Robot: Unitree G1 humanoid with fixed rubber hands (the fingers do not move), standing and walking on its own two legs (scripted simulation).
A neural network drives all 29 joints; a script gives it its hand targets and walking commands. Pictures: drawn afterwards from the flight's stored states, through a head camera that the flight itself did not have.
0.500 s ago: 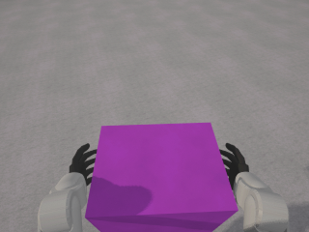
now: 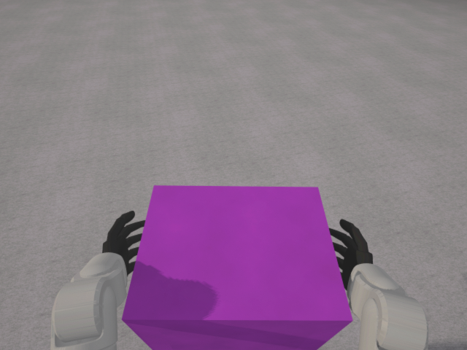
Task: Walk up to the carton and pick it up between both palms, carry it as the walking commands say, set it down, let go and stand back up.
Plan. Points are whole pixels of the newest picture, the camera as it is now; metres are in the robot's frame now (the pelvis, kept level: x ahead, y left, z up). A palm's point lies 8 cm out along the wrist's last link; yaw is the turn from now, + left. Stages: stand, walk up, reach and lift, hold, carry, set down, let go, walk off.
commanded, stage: carry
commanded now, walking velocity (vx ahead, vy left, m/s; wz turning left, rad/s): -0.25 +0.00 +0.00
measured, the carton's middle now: (234, 276) +0.27 +0.01 +0.01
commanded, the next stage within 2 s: none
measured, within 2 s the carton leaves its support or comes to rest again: neither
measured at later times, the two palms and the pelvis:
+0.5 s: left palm out of the picture +0.03 +0.20 +0.07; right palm out of the picture +0.05 -0.16 +0.08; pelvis -0.19 +0.00 +0.01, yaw +1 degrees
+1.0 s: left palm out of the picture -0.13 +0.13 +0.09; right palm out of the picture -0.14 -0.22 +0.08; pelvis -0.38 -0.03 +0.00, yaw -1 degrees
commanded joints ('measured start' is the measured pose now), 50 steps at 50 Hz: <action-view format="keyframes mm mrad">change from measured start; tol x32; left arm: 1 -356 -800 -791 -76 -359 28 -216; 50 -289 -724 -758 -140 -309 18 -190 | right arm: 1 -406 660 752 -55 349 12 184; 50 -423 639 786 -87 415 13 166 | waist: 1 -17 -58 -217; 16 -19 -255 -247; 20 -49 282 -137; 50 -13 -253 -224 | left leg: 1 18 64 -96 48 -116 -20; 6 -80 -54 -62 771 -310 -40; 17 221 -105 46 -71 -297 9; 20 256 365 -405 -214 16 206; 35 283 170 -193 -85 45 85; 38 -136 -48 61 351 -456 -57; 42 -85 -59 -59 766 -310 -39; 50 54 -103 8 261 -446 -2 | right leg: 1 191 -186 195 -253 87 -46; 17 79 -269 203 -104 457 -110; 20 -335 -51 -45 323 -143 26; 24 -304 -37 89 764 -11 19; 36 90 -73 64 -256 91 -7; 38 51 -445 395 -267 301 -185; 50 116 -301 246 -131 505 -168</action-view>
